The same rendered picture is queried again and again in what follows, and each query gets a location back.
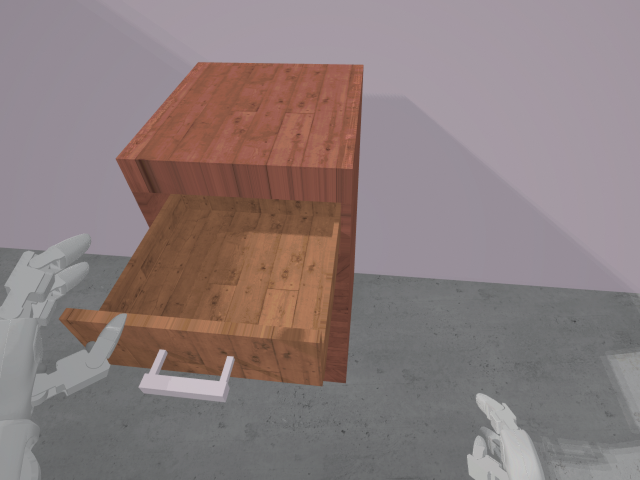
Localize right robot hand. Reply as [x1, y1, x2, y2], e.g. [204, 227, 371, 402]
[467, 393, 545, 480]

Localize robot left forearm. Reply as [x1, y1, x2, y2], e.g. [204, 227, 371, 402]
[0, 419, 41, 480]

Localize cabinet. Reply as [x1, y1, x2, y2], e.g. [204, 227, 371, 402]
[116, 62, 364, 383]

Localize left robot hand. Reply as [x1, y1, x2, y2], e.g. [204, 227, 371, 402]
[0, 234, 127, 421]

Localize handle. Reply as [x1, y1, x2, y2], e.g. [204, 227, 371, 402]
[139, 349, 235, 402]

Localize drawer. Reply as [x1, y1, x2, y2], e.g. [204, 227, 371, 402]
[59, 194, 341, 386]

